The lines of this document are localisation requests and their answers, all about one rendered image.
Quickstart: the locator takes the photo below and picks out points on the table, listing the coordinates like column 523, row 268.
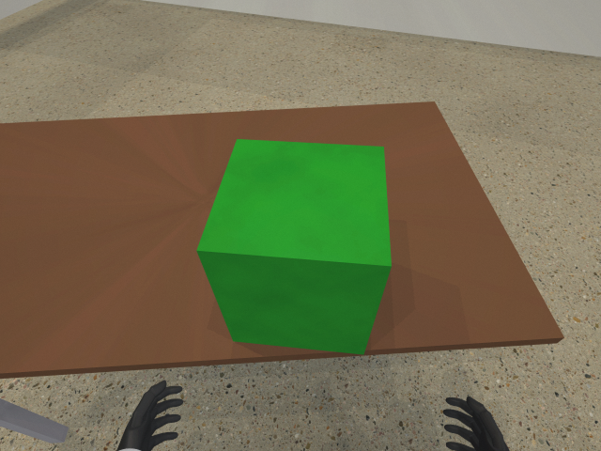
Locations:
column 100, row 220

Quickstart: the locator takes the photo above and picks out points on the robot right hand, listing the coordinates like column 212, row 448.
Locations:
column 485, row 434

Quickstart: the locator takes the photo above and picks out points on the robot left hand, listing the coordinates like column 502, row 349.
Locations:
column 139, row 430

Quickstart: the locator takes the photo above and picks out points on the carton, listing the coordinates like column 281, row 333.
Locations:
column 297, row 244

